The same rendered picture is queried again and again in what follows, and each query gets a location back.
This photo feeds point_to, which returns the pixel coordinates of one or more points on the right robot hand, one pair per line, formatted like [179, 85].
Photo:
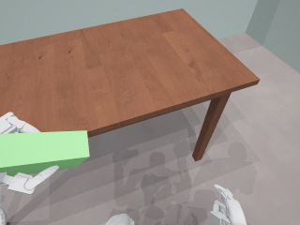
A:
[228, 214]

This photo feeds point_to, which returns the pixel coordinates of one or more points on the sponge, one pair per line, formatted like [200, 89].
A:
[34, 152]

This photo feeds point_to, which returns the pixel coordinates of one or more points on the left robot hand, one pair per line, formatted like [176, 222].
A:
[21, 182]

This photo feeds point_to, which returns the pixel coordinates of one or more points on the robot left thigh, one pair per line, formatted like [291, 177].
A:
[120, 220]

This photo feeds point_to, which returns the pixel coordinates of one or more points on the table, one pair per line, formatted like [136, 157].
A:
[109, 76]

